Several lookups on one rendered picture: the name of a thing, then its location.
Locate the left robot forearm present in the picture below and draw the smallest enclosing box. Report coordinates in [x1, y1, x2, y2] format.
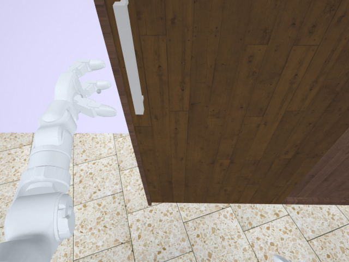
[4, 100, 79, 242]

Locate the handle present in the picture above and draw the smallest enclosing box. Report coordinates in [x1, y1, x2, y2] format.
[113, 0, 144, 115]

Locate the wardrobe door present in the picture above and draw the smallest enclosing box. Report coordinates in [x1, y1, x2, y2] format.
[287, 128, 349, 198]
[104, 0, 349, 204]

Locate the left robot hand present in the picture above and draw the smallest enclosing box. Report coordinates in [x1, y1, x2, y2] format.
[53, 58, 117, 118]

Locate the robot left upper arm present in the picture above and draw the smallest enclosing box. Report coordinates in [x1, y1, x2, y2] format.
[0, 192, 75, 262]

